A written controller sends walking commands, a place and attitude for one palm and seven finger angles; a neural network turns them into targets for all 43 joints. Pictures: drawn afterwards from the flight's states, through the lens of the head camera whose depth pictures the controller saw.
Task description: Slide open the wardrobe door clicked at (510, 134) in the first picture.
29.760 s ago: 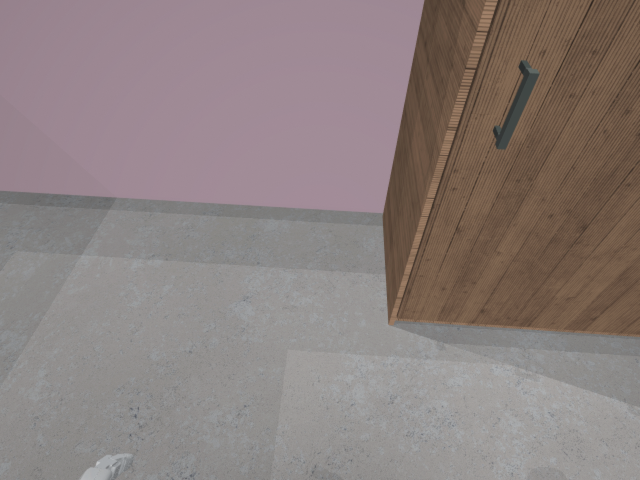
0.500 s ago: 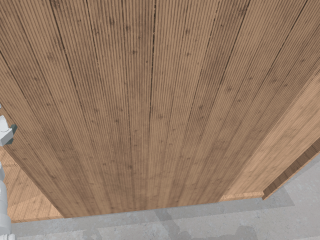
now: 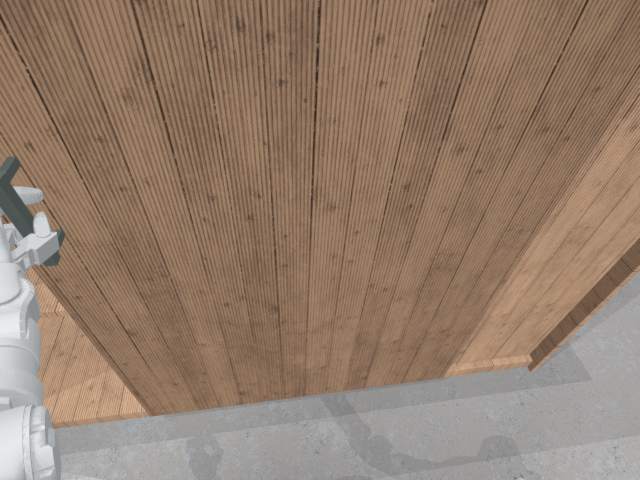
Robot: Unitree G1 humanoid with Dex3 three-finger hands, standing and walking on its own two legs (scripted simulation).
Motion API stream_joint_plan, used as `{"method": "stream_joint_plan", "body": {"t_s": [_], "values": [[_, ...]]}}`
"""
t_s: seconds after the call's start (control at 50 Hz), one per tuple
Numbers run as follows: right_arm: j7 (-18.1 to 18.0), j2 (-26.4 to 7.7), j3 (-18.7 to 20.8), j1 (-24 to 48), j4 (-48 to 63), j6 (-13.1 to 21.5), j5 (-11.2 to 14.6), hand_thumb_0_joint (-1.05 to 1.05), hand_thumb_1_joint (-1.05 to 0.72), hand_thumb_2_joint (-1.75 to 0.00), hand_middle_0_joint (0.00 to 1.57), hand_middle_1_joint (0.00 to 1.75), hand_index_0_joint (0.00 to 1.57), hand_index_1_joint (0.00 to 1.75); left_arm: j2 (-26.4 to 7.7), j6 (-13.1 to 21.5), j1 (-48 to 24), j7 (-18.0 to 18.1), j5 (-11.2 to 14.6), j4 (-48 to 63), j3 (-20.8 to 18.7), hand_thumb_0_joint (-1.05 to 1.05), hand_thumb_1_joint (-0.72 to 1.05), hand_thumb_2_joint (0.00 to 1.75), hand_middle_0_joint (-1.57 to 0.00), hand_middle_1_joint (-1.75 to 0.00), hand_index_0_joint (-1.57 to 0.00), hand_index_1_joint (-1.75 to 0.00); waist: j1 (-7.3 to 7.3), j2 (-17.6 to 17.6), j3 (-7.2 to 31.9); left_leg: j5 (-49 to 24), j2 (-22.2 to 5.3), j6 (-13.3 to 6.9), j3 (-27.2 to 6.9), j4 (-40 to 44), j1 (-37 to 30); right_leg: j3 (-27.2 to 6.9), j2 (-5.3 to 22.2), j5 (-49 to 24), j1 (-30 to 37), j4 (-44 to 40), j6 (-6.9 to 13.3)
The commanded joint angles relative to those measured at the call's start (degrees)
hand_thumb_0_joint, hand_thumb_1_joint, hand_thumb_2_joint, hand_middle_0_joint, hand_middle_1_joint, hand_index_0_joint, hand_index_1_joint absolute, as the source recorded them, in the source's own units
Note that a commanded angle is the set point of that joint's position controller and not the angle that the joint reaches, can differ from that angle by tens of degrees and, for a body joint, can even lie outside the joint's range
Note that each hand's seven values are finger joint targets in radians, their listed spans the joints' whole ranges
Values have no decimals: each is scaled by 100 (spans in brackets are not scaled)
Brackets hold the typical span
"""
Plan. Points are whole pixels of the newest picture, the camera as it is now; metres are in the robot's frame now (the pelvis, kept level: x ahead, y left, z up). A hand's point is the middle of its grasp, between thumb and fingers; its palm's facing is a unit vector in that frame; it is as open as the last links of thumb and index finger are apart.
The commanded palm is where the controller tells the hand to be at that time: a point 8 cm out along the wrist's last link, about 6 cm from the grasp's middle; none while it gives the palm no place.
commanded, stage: stop walking and hold the door there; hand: left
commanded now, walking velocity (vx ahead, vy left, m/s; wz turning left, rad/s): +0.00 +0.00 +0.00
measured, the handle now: (31, 214) +0.41 +0.40 +0.11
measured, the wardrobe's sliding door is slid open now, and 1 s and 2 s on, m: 0.55 0.55 0.54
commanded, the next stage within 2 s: loosen the grip on the handle in 1.44 s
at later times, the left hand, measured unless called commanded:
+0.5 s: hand (53, 242) +0.38 +0.37 +0.09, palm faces +0.50 -0.82 -0.28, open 5.2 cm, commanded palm +0.33 +0.39 +0.09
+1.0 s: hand (55, 243) +0.38 +0.36 +0.09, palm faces +0.45 -0.87 -0.19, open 5.4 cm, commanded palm +0.34 +0.38 +0.09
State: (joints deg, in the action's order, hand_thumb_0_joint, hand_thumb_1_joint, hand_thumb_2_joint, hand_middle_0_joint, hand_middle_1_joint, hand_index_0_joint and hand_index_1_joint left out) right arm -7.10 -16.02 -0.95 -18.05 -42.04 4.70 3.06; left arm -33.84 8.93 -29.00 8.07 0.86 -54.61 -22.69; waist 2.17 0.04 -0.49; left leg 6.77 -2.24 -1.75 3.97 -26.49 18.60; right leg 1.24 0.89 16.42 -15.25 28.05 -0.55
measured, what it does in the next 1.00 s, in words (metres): steps on the spot: left foot, then right foot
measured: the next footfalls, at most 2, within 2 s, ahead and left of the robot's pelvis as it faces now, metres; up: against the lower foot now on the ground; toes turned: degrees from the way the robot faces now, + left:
left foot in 0.48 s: +0.08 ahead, +0.18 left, +0.00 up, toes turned +8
right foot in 0.78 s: +0.00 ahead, -0.04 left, +0.00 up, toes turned +0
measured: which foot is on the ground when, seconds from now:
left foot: down 0.00-0.30, up 0.32-0.46, down 0.48-1.00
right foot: down 0.00-0.50, up 0.52-0.76, down 0.78-1.00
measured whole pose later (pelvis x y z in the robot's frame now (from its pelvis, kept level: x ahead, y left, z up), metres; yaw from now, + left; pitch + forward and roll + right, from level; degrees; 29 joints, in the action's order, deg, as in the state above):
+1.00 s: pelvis -0.02 +0.06 -0.01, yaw +4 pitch -1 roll -1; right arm -5.3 -14.8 -2.8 -12.4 -39.8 4.7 3.3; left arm -24.1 4.6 -34.5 5.9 3.2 -39.3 -16.2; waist -0.3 -0.6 -9.7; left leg 9.8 -1.3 -1.2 3.4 -31.9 20.3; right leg 4.8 -1.9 19.7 -11.3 32.4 2.7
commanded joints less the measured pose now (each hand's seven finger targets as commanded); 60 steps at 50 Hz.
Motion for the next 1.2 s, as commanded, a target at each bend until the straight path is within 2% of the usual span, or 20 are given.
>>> {"method": "stream_joint_plan", "body": {"t_s": [0.0,0.2,0.26,0.3,0.34,0.4,0.44,0.46,0.48,0.52,0.58,0.7,0.74,0.8,0.82,0.86,0.9,0.96,1.02,1.18], "values": [[-22,-973,315,248,585,236,-28,0,-90,-90,20,30,20,30,-930,240,-1608,-107,-84,707,281,0,90,90,-45,-140,-45,-140,-99,1051,862,2548,-889,-169,-1018,1357,47,-28,13,232,642,-179,67],[33,-1011,402,148,469,143,-10,0,-90,-90,20,30,20,30,-1130,330,-1752,-146,-104,332,163,0,90,90,-45,-140,-45,-140,-76,57,727,1390,-421,11,-593,115,-382,-691,629,811,-302,-964,216],[69,-1016,458,155,416,12,2,0,-90,-90,20,30,20,30,-1350,373,-1635,-134,-117,206,24,0,90,90,-45,-140,-45,-140,-104,-466,567,910,-151,140,-427,-876,-9,-1405,1565,-36,-221,-1095,559],[101,-1006,492,270,410,-9,2,0,-90,-90,20,30,20,30,-1348,417,-1561,-168,-109,208,-61,0,90,90,-45,-140,-45,-140,-220,-893,571,1555,-45,214,-627,-1687,478,-1706,2139,-1151,129,-990,858],[108,-1021,491,344,404,-9,2,0,-90,-90,20,30,20,30,-1445,421,-1614,-163,-102,419,-170,0,90,90,-45,-140,-45,-140,-262,-1095,667,1954,-144,222,-826,-1939,859,-1587,2469,-2687,681,-592,1012],[61,-926,443,436,378,23,-39,0,-90,-90,20,30,20,30,-1215,471,-1677,-171,-120,792,-93,0,90,90,-45,-140,-45,-140,-123,-1168,837,1381,-166,293,-607,-1034,78,-672,2150,-3523,442,65,615],[-17,-898,450,633,442,-7,-45,0,-90,-90,20,30,20,30,-1078,559,-1856,-156,-49,1475,67,0,90,90,-45,-140,-45,-140,-106,-484,1002,-761,-166,293,-292,39,-751,-64,1536,-3168,202,863,212],[-38,-997,482,682,546,20,-47,0,-90,-90,20,30,20,30,-975,622,-1945,-157,-13,1919,130,0,90,90,-45,-140,-45,-140,-163,258,1120,-2592,-840,-68,-1034,187,-1047,230,944,-2005,-198,1532,-108],[1,-974,485,677,681,18,-42,0,-90,-90,20,30,20,30,-753,700,-2101,-186,3,2422,365,0,90,90,-45,-140,-45,-140,-184,1231,1391,-4359,-1404,-527,-1549,-13,-1428,253,435,454,-644,2214,-246],[174,-742,411,512,773,147,-71,0,-90,-90,20,30,20,30,100,809,-2027,-369,19,2894,1087,0,90,90,-45,-140,-45,-140,-123,1732,1523,-4259,-1484,-932,-1435,128,-1905,338,207,2113,-1136,2844,-203],[166,-822,475,437,765,235,3,0,-90,-90,20,30,20,30,247,604,-2341,-323,83,3389,1162,0,90,90,-45,-140,-45,-140,-30,867,1810,-3783,-1409,-924,-1259,-71,-2097,142,104,1362,-1053,2956,-161],[249,-621,210,629,1015,352,-56,0,-90,-90,20,30,20,30,-4,253,-2759,-296,104,3862,1080,0,90,90,-45,-140,-45,-140,-93,1191,2126,-2559,-1367,-771,-1312,-54,-2244,3,-49,835,-193,980,1],[257,-629,150,657,1037,334,-67,0,-90,-90,20,30,20,30,-132,202,-2725,-296,87,3727,980,0,90,90,-45,-140,-45,-140,-152,1174,2113,-2182,-1264,-570,-1227,-249,-1935,-62,9,81,448,-170,56],[220,-624,130,675,1120,353,-32,0,-90,-90,20,30,20,30,-242,156,-2852,-268,80,3686,876,0,90,90,-45,-140,-45,-140,-53,309,2375,-1522,-740,-68,-702,-635,-1323,-699,710,-2420,1239,-296,292],[219,-642,153,683,1110,325,37,0,-90,-90,20,30,20,30,-418,104,-2787,-248,157,3574,749,0,90,90,-45,-140,-45,-140,-104,-621,2402,-1210,-560,11,-517,-869,-864,-871,894,-3299,1751,-112,291],[184,-587,124,802,1108,328,70,0,-90,-90,20,30,20,30,-271,77,-2794,-248,156,3150,729,0,90,90,-45,-140,-45,-140,-198,-856,2143,541,-264,88,-381,-1076,-63,-992,1249,-4519,2203,83,415],[128,-606,101,737,1037,316,42,0,-90,-90,20,30,20,30,-438,120,-2616,-248,142,2823,535,0,90,90,-45,-140,-45,-140,-267,-436,1909,833,-246,61,-462,-593,-19,-882,1241,-3947,2087,139,450],[85,-735,164,655,960,261,-24,0,-90,-90,20,30,20,30,-327,180,-2701,-257,139,3002,675,0,90,90,-45,-140,-45,-140,-201,751,1969,-2051,-888,-277,-1059,-112,-1583,-320,508,-1937,692,444,61],[98,-697,149,644,930,269,-128,0,-90,-90,20,30,20,30,156,236,-2786,-300,175,3152,1140,0,90,90,-45,-140,-45,-140,-115,1494,1495,-671,-1556,-654,-2157,761,-1445,-259,56,1112,81,728,69],[71,-849,230,511,920,372,-113,0,-90,-90,20,30,20,30,433,146,-2702,-302,170,3097,1435,0,90,90,-45,-140,-45,-140,-66,1105,1893,-770,-1152,-233,-1224,411,-1646,-97,40,107,515,-253,71]]}}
